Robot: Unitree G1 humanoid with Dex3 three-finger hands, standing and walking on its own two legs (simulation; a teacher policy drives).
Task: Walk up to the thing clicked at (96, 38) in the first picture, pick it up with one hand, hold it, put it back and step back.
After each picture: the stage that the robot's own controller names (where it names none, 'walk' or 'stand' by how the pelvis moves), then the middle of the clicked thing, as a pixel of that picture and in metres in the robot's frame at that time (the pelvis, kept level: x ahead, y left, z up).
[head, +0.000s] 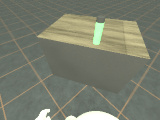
stand; (98, 31) +0.76 -0.02 +0.14
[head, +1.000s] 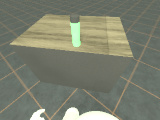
walk; (75, 32) +0.65 +0.19 +0.17
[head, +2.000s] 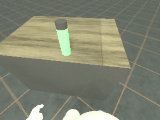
stand; (64, 39) +0.51 +0.22 +0.18
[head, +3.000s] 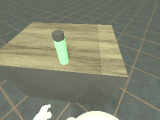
stand; (61, 49) +0.46 +0.23 +0.14
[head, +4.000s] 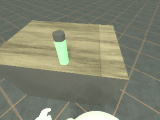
stand; (61, 49) +0.45 +0.22 +0.14
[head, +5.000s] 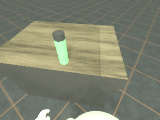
stand; (61, 49) +0.46 +0.23 +0.14
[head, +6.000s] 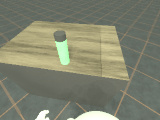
stand; (62, 49) +0.46 +0.23 +0.14
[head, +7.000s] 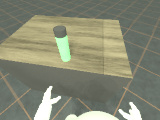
rise first; (63, 46) +0.46 +0.22 +0.14
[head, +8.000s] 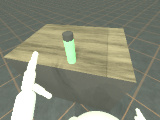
go down; (70, 49) +0.47 +0.21 +0.14
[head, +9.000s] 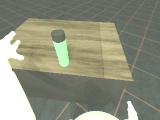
go down; (61, 50) +0.44 +0.19 +0.15
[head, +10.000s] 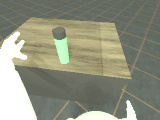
approach; (62, 48) +0.46 +0.20 +0.15
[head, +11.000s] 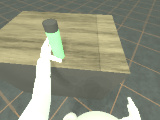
close; (55, 42) +0.47 +0.22 +0.18
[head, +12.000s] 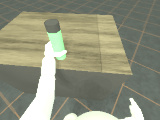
lift; (57, 42) +0.46 +0.21 +0.18
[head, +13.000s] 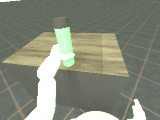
lift; (65, 44) +0.35 +0.16 +0.31
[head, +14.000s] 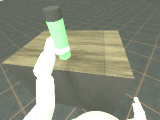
hold; (59, 37) +0.35 +0.18 +0.34
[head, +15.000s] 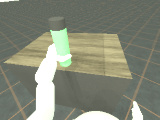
hold; (61, 45) +0.33 +0.18 +0.31
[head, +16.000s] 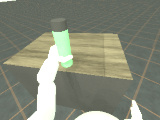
crouch; (63, 45) +0.34 +0.17 +0.30
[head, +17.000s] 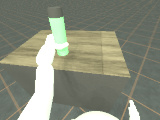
crouch; (59, 34) +0.41 +0.20 +0.33
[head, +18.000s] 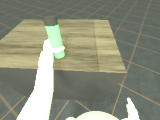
lower; (55, 39) +0.49 +0.21 +0.21
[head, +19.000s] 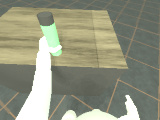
lower; (51, 37) +0.49 +0.22 +0.19
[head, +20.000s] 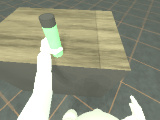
lower; (53, 38) +0.47 +0.22 +0.19
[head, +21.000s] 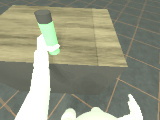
lower; (49, 36) +0.49 +0.23 +0.19
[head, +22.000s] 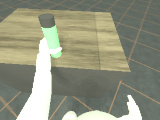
loosen; (52, 39) +0.48 +0.23 +0.19
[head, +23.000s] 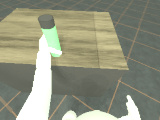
withdraw; (52, 39) +0.48 +0.23 +0.18
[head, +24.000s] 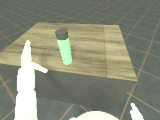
sink last; (65, 48) +0.46 +0.21 +0.17
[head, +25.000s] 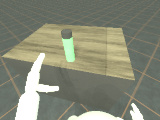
stand; (68, 47) +0.49 +0.22 +0.15
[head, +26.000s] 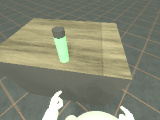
stand; (61, 46) +0.46 +0.22 +0.16
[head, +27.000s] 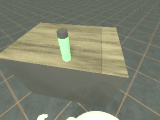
stand; (64, 46) +0.50 +0.23 +0.14
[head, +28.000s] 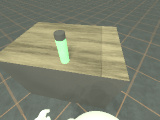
stand; (62, 48) +0.47 +0.23 +0.14
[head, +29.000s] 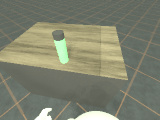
stand; (61, 48) +0.48 +0.25 +0.14
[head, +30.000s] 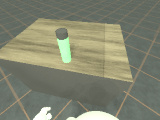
stand; (64, 47) +0.47 +0.21 +0.14
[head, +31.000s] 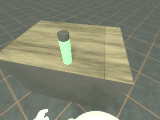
stand; (65, 49) +0.46 +0.21 +0.14
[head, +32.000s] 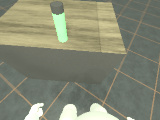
walk; (60, 25) +0.59 +0.27 +0.15
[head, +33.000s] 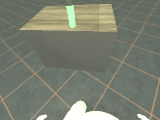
walk; (71, 14) +0.94 +0.31 +0.16
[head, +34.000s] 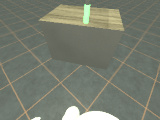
walk; (86, 12) +1.15 +0.18 +0.16
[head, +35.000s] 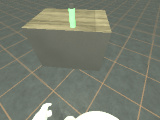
stand; (72, 16) +1.06 +0.27 +0.14
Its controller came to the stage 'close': yes
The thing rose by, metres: 0.21
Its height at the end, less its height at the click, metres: +0.00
